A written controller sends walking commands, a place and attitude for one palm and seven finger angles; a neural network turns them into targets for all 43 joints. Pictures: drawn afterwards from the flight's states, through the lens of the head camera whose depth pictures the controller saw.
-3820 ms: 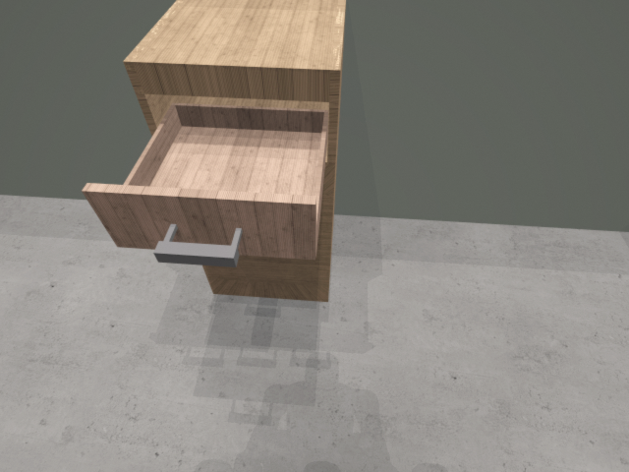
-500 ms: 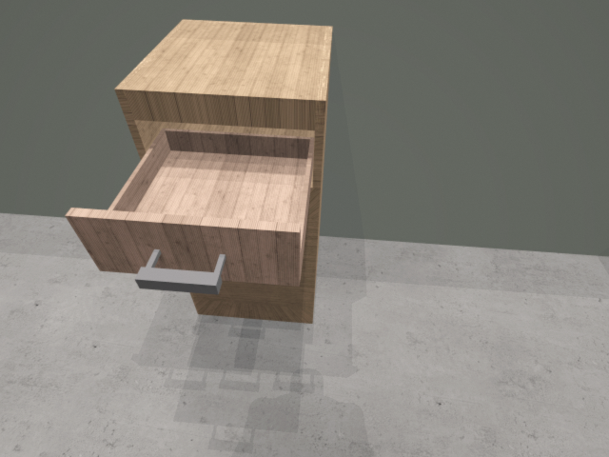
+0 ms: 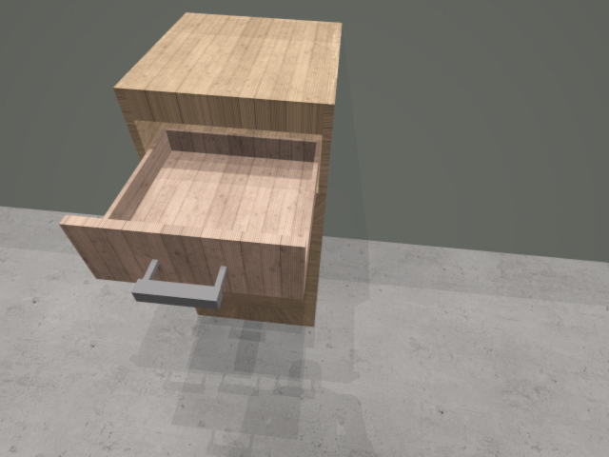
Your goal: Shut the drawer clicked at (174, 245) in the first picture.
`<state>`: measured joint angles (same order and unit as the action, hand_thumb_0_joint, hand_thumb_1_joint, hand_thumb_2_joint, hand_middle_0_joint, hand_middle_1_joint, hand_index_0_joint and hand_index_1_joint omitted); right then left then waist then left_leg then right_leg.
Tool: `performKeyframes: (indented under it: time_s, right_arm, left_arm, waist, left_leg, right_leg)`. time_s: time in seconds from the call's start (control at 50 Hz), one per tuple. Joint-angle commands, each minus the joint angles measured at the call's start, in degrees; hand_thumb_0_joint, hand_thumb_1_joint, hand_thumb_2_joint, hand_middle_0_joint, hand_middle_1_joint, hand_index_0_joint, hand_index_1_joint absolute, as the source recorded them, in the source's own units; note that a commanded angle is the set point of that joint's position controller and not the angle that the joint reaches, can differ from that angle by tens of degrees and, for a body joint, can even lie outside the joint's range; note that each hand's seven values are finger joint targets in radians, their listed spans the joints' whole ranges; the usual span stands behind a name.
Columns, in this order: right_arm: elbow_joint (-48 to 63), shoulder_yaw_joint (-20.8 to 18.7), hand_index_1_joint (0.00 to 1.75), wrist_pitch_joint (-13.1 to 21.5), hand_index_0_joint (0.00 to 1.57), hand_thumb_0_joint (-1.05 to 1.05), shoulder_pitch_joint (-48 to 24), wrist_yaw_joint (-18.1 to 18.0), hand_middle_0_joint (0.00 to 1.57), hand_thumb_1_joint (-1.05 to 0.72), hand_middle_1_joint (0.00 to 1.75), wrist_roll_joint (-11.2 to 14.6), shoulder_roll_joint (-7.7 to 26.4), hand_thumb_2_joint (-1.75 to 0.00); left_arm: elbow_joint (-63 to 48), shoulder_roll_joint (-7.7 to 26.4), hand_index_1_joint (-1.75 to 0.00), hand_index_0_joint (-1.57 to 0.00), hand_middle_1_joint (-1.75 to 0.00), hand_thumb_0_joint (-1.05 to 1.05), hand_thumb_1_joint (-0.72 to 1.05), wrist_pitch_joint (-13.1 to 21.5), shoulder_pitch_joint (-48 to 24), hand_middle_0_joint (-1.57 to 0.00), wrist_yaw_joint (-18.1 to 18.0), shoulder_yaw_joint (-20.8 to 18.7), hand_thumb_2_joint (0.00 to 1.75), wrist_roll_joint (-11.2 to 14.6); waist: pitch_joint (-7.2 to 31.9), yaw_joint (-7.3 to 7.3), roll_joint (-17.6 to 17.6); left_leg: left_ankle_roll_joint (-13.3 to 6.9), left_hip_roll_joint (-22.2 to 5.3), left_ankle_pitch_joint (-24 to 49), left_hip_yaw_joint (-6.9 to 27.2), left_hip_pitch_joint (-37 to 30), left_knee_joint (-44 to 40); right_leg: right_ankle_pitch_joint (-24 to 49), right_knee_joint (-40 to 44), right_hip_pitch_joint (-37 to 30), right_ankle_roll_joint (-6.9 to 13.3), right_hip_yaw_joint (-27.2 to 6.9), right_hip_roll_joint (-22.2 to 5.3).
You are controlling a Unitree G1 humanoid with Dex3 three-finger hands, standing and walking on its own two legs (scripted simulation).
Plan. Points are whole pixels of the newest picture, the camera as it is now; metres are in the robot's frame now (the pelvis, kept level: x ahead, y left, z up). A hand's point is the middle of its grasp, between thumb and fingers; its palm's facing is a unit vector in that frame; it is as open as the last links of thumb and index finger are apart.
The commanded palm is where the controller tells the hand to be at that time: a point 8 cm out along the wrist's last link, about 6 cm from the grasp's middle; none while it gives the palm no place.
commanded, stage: shuffle to correct the standing spot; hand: left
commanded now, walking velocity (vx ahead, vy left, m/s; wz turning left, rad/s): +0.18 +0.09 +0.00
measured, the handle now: (183, 281) +0.38 +0.23 -0.03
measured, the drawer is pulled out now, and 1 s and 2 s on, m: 0.30 0.30 0.30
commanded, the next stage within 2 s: come to a stop and stand still in 0.12 s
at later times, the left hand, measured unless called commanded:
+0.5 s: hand (188, 453) +0.16 +0.19 -0.16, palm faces -0.03 -0.97 -0.26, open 7.3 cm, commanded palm none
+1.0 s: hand out of the picture +0.07 +0.21 -0.17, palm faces +0.04 -0.97 -0.24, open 7.4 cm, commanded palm none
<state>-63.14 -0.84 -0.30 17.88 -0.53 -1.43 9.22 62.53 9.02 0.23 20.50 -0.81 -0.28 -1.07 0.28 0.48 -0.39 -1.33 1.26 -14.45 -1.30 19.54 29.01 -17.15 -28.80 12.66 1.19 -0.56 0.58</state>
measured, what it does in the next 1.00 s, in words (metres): steps on the spot: right foot, then right foot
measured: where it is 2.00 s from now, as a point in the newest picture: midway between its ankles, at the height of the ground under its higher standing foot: outside the picture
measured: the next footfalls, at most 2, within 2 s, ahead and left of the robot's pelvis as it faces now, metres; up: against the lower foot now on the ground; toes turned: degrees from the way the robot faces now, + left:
right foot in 0.42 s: +0.14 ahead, -0.10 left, +0.00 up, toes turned -6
right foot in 0.98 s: +0.07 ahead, -0.09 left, +0.00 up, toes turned -3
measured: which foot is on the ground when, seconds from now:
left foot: down 0.00-1.00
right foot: down 0.00-0.14, up 0.16-0.40, down 0.42-0.76, up 0.78-0.96, down 0.98-1.00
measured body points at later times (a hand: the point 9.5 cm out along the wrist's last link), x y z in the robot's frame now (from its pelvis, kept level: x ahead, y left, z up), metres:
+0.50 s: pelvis +0.09 +0.00 +0.00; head +0.12 -0.02 +0.44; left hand +0.16 +0.24 -0.14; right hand +0.06 -0.20 -0.18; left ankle +0.07 +0.10 -0.74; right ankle +0.10 -0.10 -0.74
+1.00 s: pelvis +0.04 +0.02 -0.01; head +0.06 +0.00 +0.44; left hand +0.07 +0.26 -0.15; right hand +0.10 -0.21 -0.16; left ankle +0.07 +0.14 -0.74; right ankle +0.03 -0.09 -0.74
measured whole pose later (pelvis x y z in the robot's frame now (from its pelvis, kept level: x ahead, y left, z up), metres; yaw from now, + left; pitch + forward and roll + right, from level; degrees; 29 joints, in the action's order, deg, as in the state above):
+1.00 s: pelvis +0.04 +0.02 -0.01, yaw -1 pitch +0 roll +2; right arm -58.2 -1.7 -0.8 11.4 -1.6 -1.0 9.3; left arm 58.5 10.1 -1.2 14.4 -1.4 -1.4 -0.9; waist -2.4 1.7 -0.3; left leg 0.4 -0.9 -13.3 -4.5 16.3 29.8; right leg -18.8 -32.9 14.1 0.5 1.4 -1.9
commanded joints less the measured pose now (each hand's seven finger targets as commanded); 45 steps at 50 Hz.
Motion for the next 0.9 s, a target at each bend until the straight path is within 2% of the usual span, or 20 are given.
performKeyframes:
  time_s: [0.0, 0.08, 0.12, 0.16, 0.2, 0.24, 0.28, 0.32, 0.38, 0.42, 0.48, 0.52, 0.58, 0.68, 0.7, 0.72, 0.74, 0.76, 0.78, 0.88]
  right_arm:
    - [2.77, -0.47, 0.30, 1.46, 0.20, 0.00, 3.30, 0.08, 0.20, -0.90, 0.30, -0.14, 2.84, -0.90]
    - [2.45, -0.73, 0.30, 2.31, 0.20, 0.00, 6.28, -0.14, 0.20, -0.90, 0.30, -0.10, 4.86, -0.90]
    - [1.73, -1.38, 0.30, 2.39, 0.20, 0.00, 10.31, -0.59, 0.20, -0.90, 0.30, -0.42, 7.96, -0.90]
    - [1.51, -1.17, 0.30, 2.95, 0.20, 0.00, 13.10, -0.90, 0.20, -0.90, 0.30, -0.06, 7.49, -0.90]
    - [2.10, -0.69, 0.30, 3.70, 0.20, 0.00, 11.35, -1.02, 0.20, -0.90, 0.30, -0.04, 5.74, -0.90]
    - [2.79, -0.40, 0.30, 3.92, 0.20, 0.00, 8.10, -1.37, 0.20, -0.90, 0.30, -0.12, 5.29, -0.90]
    - [2.79, 0.08, 0.30, 4.17, 0.20, 0.00, 5.74, -1.89, 0.20, -0.90, 0.30, 0.01, 4.72, -0.90]
    - [2.38, -0.27, 0.30, 3.99, 0.20, 0.00, 4.29, -2.20, 0.20, -0.90, 0.30, 0.41, 5.80, -0.90]
    - [2.39, -0.69, 0.30, 3.38, 0.20, 0.00, 3.67, -2.18, 0.20, -0.90, 0.30, 1.03, 4.19, -0.90]
    - [2.96, -1.28, 0.30, 2.56, 0.20, 0.00, 4.67, -1.85, 0.20, -0.90, 0.30, 1.21, 3.12, -0.90]
    - [3.08, -1.79, 0.30, 0.42, 0.20, 0.00, 5.18, -1.64, 0.20, -0.90, 0.30, 0.94, 1.58, -0.90]
    - [4.27, -2.19, 0.30, -0.27, 0.20, 0.00, 1.80, -1.70, 0.20, -0.90, 0.30, 0.80, 2.19, -0.90]
    - [5.17, -2.24, 0.30, -0.95, 0.20, 0.00, -0.05, -1.51, 0.20, -0.90, 0.30, 0.98, 1.73, -0.90]
    - [4.48, -2.25, 0.30, -0.47, 0.20, 0.00, 4.27, -0.80, 0.20, -0.90, 0.30, 0.68, 1.75, -0.90]
    - [4.58, -2.39, 0.30, -0.10, 0.20, 0.00, 4.76, -0.90, 0.20, -0.90, 0.30, 0.59, 3.64, -0.90]
    - [5.77, -2.89, 0.30, 0.27, 0.20, 0.00, 3.04, -0.94, 0.20, -0.90, 0.30, 0.07, 6.82, -0.90]
    - [7.60, -2.99, 0.30, 0.28, 0.20, 0.00, -0.04, -1.04, 0.20, -0.90, 0.30, -0.28, 8.76, -0.90]
    - [8.83, -2.73, 0.30, 0.20, 0.20, 0.00, -3.35, -1.04, 0.20, -0.90, 0.30, -0.36, 8.59, -0.90]
    - [9.03, -2.23, 0.30, 0.74, 0.20, 0.00, -5.72, -1.32, 0.20, -0.90, 0.30, -0.33, 7.37, -0.90]
    - [8.72, -2.02, 0.30, 0.60, 0.20, 0.00, -6.06, -1.32, 0.20, -0.90, 0.30, -0.33, 7.79, -0.90]
  left_arm:
    - [-2.47, 7.82, -0.30, -0.20, -0.30, 0.00, 0.90, 1.04, 2.50, -0.20, -0.29, -2.35, 0.90, -0.02]
    - [-3.27, 5.76, -0.30, -0.20, -0.30, 0.00, 0.90, 0.78, 1.70, -0.20, -0.16, -2.32, 0.90, -0.34]
    - [-3.76, 2.90, -0.30, -0.20, -0.30, 0.00, 0.90, 0.76, 1.78, -0.20, -0.11, -2.00, 0.90, -0.65]
    - [-5.44, 3.19, -0.30, -0.20, -0.30, 0.00, 0.90, 1.39, -2.28, -0.20, 0.03, -1.72, 0.90, -1.09]
    - [-5.66, 2.81, -0.30, -0.20, -0.30, 0.00, 0.90, 2.18, -4.21, -0.20, 0.27, -1.87, 0.90, -0.67]
    - [-5.17, 0.63, -0.30, -0.20, -0.30, 0.00, 0.90, 1.79, -3.67, -0.20, 0.21, -1.29, 0.90, -0.27]
    - [-4.67, -1.07, -0.30, -0.20, -0.30, 0.00, 0.90, 1.36, -2.97, -0.20, -0.18, -0.62, 0.90, 0.16]
    - [-4.36, 0.99, -0.30, -0.20, -0.30, 0.00, 0.90, 1.17, -2.45, -0.20, -0.81, -0.89, 0.90, 0.46]
    - [-4.32, 4.01, -0.30, -0.20, -0.30, 0.00, 0.90, 1.33, -1.00, -0.20, -1.33, -1.52, 0.90, 0.27]
    - [-4.14, 8.07, -0.30, -0.20, -0.30, 0.00, 0.90, 1.55, -0.76, -0.20, -1.59, -2.18, 0.90, -0.02]
    - [-4.88, 9.81, -0.30, -0.20, -0.30, 0.00, 0.90, 1.00, -2.35, -0.20, -1.89, -2.87, 0.90, 0.09]
    - [-5.60, 9.75, -0.30, -0.20, -0.30, 0.00, 0.90, 0.55, -2.82, -0.20, -2.32, -3.10, 0.90, -0.43]
    - [-7.52, 10.30, -0.30, -0.20, -0.30, 0.00, 0.90, -0.17, -6.34, -0.20, -2.43, -3.79, 0.90, -0.78]
    - [-9.58, 10.59, -0.30, -0.20, -0.30, 0.00, 0.90, -1.15, -9.61, -0.20, -1.71, -4.53, 0.90, -0.32]
    - [-10.07, 9.27, -0.30, -0.20, -0.30, 0.00, 0.90, -1.52, -9.77, -0.20, -1.51, -4.05, 0.90, -0.02]
    - [-10.86, 6.47, -0.30, -0.20, -0.30, 0.00, 0.90, -1.96, -9.32, -0.20, -1.17, -3.45, 0.90, 0.26]
    - [-11.31, 4.94, -0.30, -0.20, -0.30, 0.00, 0.90, -2.02, -9.62, -0.20, -1.18, -3.13, 0.90, 0.37]
    - [-11.52, 5.47, -0.30, -0.20, -0.30, 0.00, 0.90, -2.08, -9.53, -0.20, -1.17, -3.07, 0.90, 0.09]
    - [-10.27, 4.90, -0.30, -0.20, -0.30, 0.00, 0.90, -2.45, -9.03, -0.20, -1.13, -3.10, 0.90, -0.15]
    - [-7.83, 3.02, -0.30, -0.20, -0.30, 0.00, 0.90, -1.36, -4.76, -0.20, -0.41, -1.99, 0.90, -0.05]
  waist:
    - [-6.13, -0.69, -6.42]
    - [-9.38, -1.36, 1.87]
    - [-8.67, -2.20, 13.53]
    - [-8.41, -3.27, 13.02]
    - [-4.56, -2.63, 5.79]
    - [-2.36, -1.02, 1.76]
    - [-0.32, 0.15, 2.81]
    - [1.47, 0.76, 5.58]
    - [2.51, 1.66, 2.96]
    - [3.84, 0.48, -2.57]
    - [4.61, -0.09, -12.00]
    - [3.99, 1.56, -12.91]
    - [1.87, 0.69, -9.69]
    - [2.53, -2.15, -7.08]
    - [2.41, -2.47, -1.30]
    - [1.04, -1.71, 10.93]
    - [-0.96, -1.27, 17.15]
    - [-2.61, -0.33, 11.82]
    - [-2.80, 0.53, 14.25]
    - [-1.46, 1.06, 8.47]
  left_leg:
    - [0.21, -1.45, -4.78, 0.28, -0.10, 3.87]
    - [-1.67, -5.08, -9.01, 6.14, -3.59, -4.92]
    - [-6.77, -14.01, -18.61, 20.20, -6.85, -16.97]
    - [-12.19, -18.52, -12.03, 27.82, -12.19, -20.55]
    - [-13.88, -18.46, 3.69, 23.19, -13.59, -17.33]
    - [-12.39, -16.27, 18.11, 14.86, -11.85, -15.12]
    - [-10.41, -13.51, 36.72, 7.59, -10.58, -11.35]
    - [-8.73, -13.00, 42.63, 5.69, -11.92, -8.58]
    - [-3.97, -10.81, 35.81, 4.75, -10.89, -4.00]
    - [-0.11, -5.41, 15.38, 1.66, -2.89, -0.58]
    - [1.96, -1.95, -5.54, -1.50, -0.32, 7.93]
    - [2.32, -1.61, -16.96, -0.24, 4.03, 16.94]
    - [2.76, -2.03, -16.88, 0.78, 3.46, 19.25]
    - [3.06, -0.76, 1.96, -3.80, -12.19, -2.12]
    - [2.06, -3.66, 4.26, -1.32, -15.23, -5.81]
    - [-1.86, -12.42, 9.28, 9.96, -12.35, -10.38]
    - [-7.05, -19.46, 13.91, 16.07, -5.81, -14.57]
    - [-9.50, -20.51, 11.00, 15.04, 0.62, -15.03]
    - [-9.23, -18.23, 9.64, 13.72, 2.19, -16.59]
    - [-7.05, -13.59, 11.06, 7.88, -4.28, -11.38]
  right_leg:
    - [-19.88, 13.97, 6.86, 6.32, -14.35, -11.94]
    - [-14.62, 2.86, 11.18, 4.45, -5.89, -5.83]
    - [-13.15, -12.88, 15.52, 2.34, 4.01, 0.19]
    - [-14.19, -28.36, 23.95, 2.29, 2.75, -1.58]
    - [-11.67, -31.66, 23.68, 2.08, 1.38, -4.51]
    - [-8.79, -26.58, 17.75, 0.89, 2.28, -4.80]
    - [-5.37, -17.17, 10.34, -0.41, 3.30, -4.04]
    - [1.03, -8.35, 5.56, -0.88, 3.28, -3.68]
    - [15.61, 3.72, -1.54, -0.83, 1.22, -5.10]
    - [41.98, -1.78, -8.10, 3.24, -7.50, -13.49]
    - [53.93, -0.01, -8.62, 9.00, -10.24, -20.22]
    - [57.57, 1.57, -9.28, 12.17, -11.81, -22.08]
    - [47.99, 3.17, -4.47, 12.80, -10.16, -20.77]
    - [20.16, 0.67, 6.47, 5.66, -5.95, -13.90]
    - [12.10, -2.75, 9.43, 3.34, -3.57, -10.68]
    - [-0.90, -8.22, 12.91, 0.00, 0.98, -4.65]
    - [-11.84, -15.50, 11.69, -1.22, 3.39, -2.33]
    - [-12.51, -20.20, 7.88, -0.97, 1.47, -3.02]
    - [-11.09, -22.55, 7.09, -0.66, 0.15, -3.43]
    - [-5.70, -9.84, 4.43, -1.21, 2.66, -2.99]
